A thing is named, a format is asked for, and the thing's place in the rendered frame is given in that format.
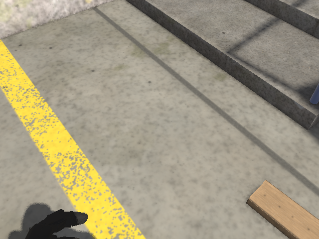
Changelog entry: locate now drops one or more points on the robot left hand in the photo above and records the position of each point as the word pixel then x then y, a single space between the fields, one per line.
pixel 55 222

